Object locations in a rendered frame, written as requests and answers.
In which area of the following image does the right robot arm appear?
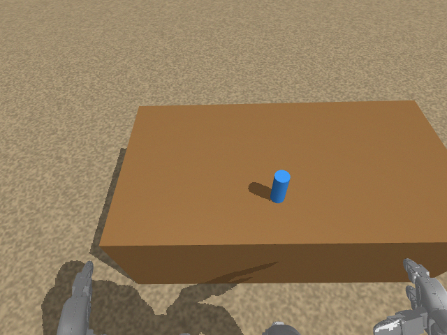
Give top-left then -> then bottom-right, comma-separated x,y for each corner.
427,309 -> 447,335

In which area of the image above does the right robot hand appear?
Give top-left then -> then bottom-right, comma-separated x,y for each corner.
373,258 -> 447,335

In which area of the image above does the can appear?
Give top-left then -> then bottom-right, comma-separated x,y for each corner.
270,170 -> 291,203

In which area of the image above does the left robot hand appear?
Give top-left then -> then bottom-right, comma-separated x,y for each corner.
57,261 -> 107,335

